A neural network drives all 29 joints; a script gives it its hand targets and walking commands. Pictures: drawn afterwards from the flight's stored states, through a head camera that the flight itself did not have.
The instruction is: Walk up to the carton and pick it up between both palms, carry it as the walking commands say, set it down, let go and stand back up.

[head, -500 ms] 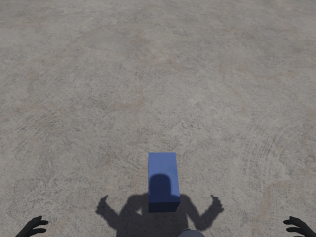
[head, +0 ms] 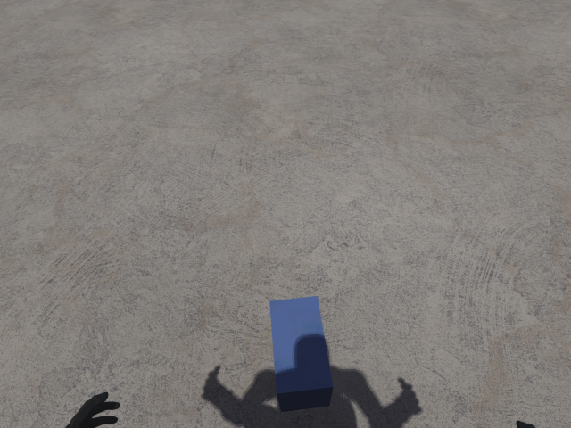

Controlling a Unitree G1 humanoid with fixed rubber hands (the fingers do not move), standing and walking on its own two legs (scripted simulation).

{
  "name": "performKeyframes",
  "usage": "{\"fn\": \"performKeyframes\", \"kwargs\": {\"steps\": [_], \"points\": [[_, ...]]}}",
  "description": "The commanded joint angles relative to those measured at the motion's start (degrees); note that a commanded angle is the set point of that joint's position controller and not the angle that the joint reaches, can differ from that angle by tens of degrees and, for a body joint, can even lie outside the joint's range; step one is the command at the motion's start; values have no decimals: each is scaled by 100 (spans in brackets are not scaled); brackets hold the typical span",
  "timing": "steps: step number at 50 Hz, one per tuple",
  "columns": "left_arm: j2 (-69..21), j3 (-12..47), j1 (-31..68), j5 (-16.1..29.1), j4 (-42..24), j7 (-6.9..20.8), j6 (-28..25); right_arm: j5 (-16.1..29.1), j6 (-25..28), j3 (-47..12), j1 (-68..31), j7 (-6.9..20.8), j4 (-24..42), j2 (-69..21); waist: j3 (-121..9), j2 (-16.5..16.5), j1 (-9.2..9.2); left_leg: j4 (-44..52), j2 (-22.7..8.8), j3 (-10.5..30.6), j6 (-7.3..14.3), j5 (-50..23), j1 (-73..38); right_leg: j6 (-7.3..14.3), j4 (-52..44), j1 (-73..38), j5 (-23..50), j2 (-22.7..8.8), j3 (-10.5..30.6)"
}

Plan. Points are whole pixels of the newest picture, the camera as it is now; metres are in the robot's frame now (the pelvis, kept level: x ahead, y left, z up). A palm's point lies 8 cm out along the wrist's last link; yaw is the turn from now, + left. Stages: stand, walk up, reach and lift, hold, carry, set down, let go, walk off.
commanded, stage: walk up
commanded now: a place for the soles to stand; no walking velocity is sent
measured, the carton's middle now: (299, 353) +0.46 -0.01 -0.65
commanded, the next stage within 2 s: none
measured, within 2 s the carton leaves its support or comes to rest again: neither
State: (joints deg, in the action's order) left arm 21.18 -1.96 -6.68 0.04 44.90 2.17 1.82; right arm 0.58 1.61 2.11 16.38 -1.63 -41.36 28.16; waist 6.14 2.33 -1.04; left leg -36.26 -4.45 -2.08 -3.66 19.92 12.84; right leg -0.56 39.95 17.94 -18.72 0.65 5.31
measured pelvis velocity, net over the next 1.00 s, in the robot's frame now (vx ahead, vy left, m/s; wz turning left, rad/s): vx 0.00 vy -0.09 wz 0.07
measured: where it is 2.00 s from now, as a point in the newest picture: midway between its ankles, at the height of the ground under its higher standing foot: outside the picture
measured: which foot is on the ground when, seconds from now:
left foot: down 0.00-0.66, up 0.68-0.90, down 0.92-1.00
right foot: down 0.00-0.42, up 0.44-0.64, down 0.66-1.00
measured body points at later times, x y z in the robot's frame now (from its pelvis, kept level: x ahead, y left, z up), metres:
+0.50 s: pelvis -0.01 +0.00 +0.01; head +0.02 +0.01 +0.46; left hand +0.13 +0.33 -0.09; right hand +0.09 -0.33 -0.08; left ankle -0.01 +0.17 -0.72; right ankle +0.02 -0.12 -0.71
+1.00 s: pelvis +0.00 -0.09 +0.00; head +0.00 -0.08 +0.45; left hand +0.13 +0.22 -0.10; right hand +0.09 -0.41 -0.10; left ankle +0.01 +0.03 -0.72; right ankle +0.03 -0.18 -0.72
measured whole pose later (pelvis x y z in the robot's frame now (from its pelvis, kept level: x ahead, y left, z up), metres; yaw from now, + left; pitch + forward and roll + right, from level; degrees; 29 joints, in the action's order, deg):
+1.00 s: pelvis +0.00 -0.09 +0.00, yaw +4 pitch -5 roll +1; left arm 20.5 -1.8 -6.1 1.3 48.1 1.1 2.7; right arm 0.0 0.1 1.4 15.8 -1.8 -48.9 23.2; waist 5.1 -1.5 -0.7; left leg -35.8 0.1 -2.1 0.7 17.6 12.6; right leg 1.8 37.5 13.2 -19.2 -2.2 -7.2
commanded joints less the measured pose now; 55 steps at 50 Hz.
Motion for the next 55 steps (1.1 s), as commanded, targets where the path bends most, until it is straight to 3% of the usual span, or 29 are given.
{"fn": "performKeyframes", "kwargs": {"steps": [1,10,17,18,19,20,21,22,24,27,29,30,31,32,33,34,35,36,38,41,43,44,45,46,47,48,50,52,55], "points": [[1407,-325,328,15,-139,-121,-104,11,72,291,71,-29,67,1071,-1224,-839,50,516,-269,252,481,-1531,-419,579,-1007,-746,2316,-731,707],[1389,-292,623,38,305,-49,-40,-46,31,268,-464,6,-288,1062,-526,-207,63,1220,-449,382,506,-681,-141,353,-1489,-546,1080,-599,548],[1353,-322,633,11,661,18,-78,-68,69,283,-651,16,-546,1091,-231,-79,40,1711,-534,535,560,242,-6,276,-1745,-496,559,-523,439],[1541,-517,968,-227,301,153,63,-108,68,442,-41,-170,-640,1600,83,-92,-148,1802,-955,1084,862,-495,-365,197,-852,367,1019,-305,16],[1388,-517,971,-250,229,183,118,-148,68,509,133,-258,-676,1765,59,214,-235,1925,-1601,1452,1302,-982,-589,36,-336,716,472,-241,-340],[1344,-562,967,-324,145,178,171,-222,82,520,148,-307,-611,1754,36,461,-291,1953,-2083,1784,1707,-1504,-642,-18,428,989,-981,-283,-247],[1359,-631,958,-375,64,165,213,-287,106,537,250,-336,-554,1744,50,302,-332,1927,-2313,1894,1965,-1798,-648,-34,1058,1197,-1298,-360,-31],[1334,-675,879,-407,11,173,231,-321,131,557,216,-360,-471,1753,-61,292,-278,1797,-2341,1832,2063,-2255,-779,-27,1268,1293,-1293,-439,76],[1274,-722,758,-414,-106,237,221,-319,121,581,180,-402,-272,1753,-324,474,-266,1595,-2185,1700,2075,-2620,-782,4,1203,1234,-1362,-540,22],[1156,-690,435,-357,-231,291,202,-290,70,564,47,-423,-68,1691,-604,790,-155,1217,-1779,1164,1736,-2824,-520,81,474,619,-954,-557,-231],[1084,-639,7,-295,-144,288,162,-224,-6,547,-233,-351,16,1568,-876,838,110,739,-1272,582,1359,-2101,76,196,-613,-537,-105,-351,-619],[1232,-650,-295,-287,-33,257,115,-169,-52,484,-290,-295,20,1383,-960,448,304,168,-866,263,1007,-1485,637,271,-1257,-1383,546,-210,-650],[1760,-758,-590,-303,12,194,88,-125,-73,358,-37,-242,39,953,-1183,-1160,480,-1226,-115,-241,583,-261,1336,540,-1991,-1998,716,-1096,625],[2083,-778,-418,-267,-153,99,65,-21,-121,261,-73,-288,160,739,-1132,-1785,544,-1991,683,98,439,1976,1965,1141,-2119,-1780,1304,-1937,1737],[1987,-736,-194,-215,-223,51,65,37,-161,259,-22,-374,102,810,-1085,-1305,519,-2502,492,614,481,2044,1731,1509,-1893,-1381,1595,-1996,1464],[1837,-705,-40,-220,-234,42,74,82,-179,290,137,-386,0,916,-970,-1140,452,-2606,377,639,514,1860,1506,1544,-1896,-1072,1120,-1845,1133],[1670,-642,128,-222,-303,26,62,69,-179,317,271,-354,-74,961,-777,-1094,375,-2373,232,585,569,1561,1246,1387,-1989,-608,171,-1640,890],[1549,-600,332,-169,-429,-20,95,66,-164,338,329,-304,-133,1036,-649,-1070,370,-2291,257,578,594,1312,1251,1242,-1979,-656,-138,-1400,541],[1587,-570,409,-131,-505,-135,143,110,-157,341,505,-226,-191,1038,-589,-1178,225,-1852,187,455,489,1003,1267,1135,-1839,-846,259,-1430,325],[1461,-470,447,-56,-446,-196,86,30,-118,279,500,-150,-256,870,-551,-1073,125,-734,94,317,446,702,458,1116,-1806,-335,663,-1737,492],[1374,-339,694,50,-406,-180,29,-31,-101,270,577,-94,-417,750,-425,-770,-233,798,116,287,548,-429,-711,747,-1662,353,340,-1730,339],[1174,-249,543,88,-335,-165,-16,-101,-75,300,412,-95,-449,882,-391,-170,-235,1325,-193,954,645,-596,-737,495,-1339,364,390,-1577,182],[1052,-198,326,158,-256,-146,-50,-121,-41,308,12,-75,-388,1052,-390,444,-6,1770,-701,1787,868,-646,-172,265,-877,-34,221,-1133,-200],[1046,-182,195,211,-158,-129,-60,-84,1,255,-423,-34,-302,1045,-316,492,247,1888,-932,2122,1069,-652,463,133,-984,-552,22,-637,-340],[1091,-180,176,210,-3,-147,-86,-39,12,201,-639,0,-355,978,-186,314,347,1899,-823,1825,1087,-135,808,191,-1365,-998,93,-681,-300],[1148,-209,135,199,103,-157,-107,-42,29,191,-807,42,-417,974,-49,381,409,1644,-675,1609,954,-123,1137,239,-1755,-1365,35,-794,-217],[1436,-246,587,157,209,-174,-243,43,38,152,-596,135,-597,669,101,-124,95,1549,-281,984,512,-534,780,319,-2263,-1035,51,-1228,148],[1387,-213,633,117,391,-147,-333,34,45,172,-498,112,-724,751,-89,-134,-9,1504,-239,803,463,-1131,-75,311,-2231,-597,716,-1248,20],[1213,-143,493,122,624,-155,-416,1,88,135,-706,133,-868,661,-612,-154,59,1445,-336,867,526,-1810,-388,197,-2328,-1077,1334,-1145,-270]]}}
